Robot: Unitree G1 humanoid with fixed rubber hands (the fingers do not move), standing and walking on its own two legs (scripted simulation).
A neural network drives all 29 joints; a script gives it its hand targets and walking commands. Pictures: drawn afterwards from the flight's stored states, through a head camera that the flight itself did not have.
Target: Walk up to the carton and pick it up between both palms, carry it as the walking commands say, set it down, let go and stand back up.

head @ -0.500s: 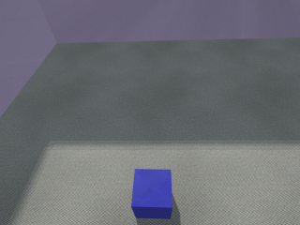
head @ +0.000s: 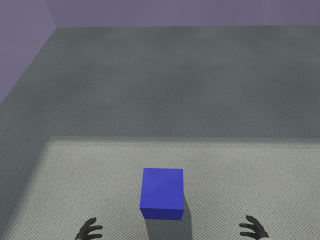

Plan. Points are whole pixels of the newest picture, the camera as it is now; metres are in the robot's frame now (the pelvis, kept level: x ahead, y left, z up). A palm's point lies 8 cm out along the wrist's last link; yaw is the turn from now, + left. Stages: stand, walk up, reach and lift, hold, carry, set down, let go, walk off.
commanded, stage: reach and lift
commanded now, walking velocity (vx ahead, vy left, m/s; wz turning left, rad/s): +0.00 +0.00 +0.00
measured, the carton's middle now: (162, 194) +0.42 +0.04 -0.63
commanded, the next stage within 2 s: none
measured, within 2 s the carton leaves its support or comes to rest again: neither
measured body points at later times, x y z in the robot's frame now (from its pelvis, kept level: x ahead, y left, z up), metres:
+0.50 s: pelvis -0.05 +0.04 -0.04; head +0.09 +0.03 +0.39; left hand +0.17 +0.22 -0.16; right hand +0.16 -0.19 -0.17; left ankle +0.04 +0.17 -0.72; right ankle -0.06 -0.09 -0.72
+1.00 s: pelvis -0.09 +0.06 -0.08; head +0.11 +0.05 +0.32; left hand +0.30 +0.22 -0.19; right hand +0.30 -0.17 -0.18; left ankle +0.04 +0.17 -0.72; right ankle -0.06 -0.09 -0.72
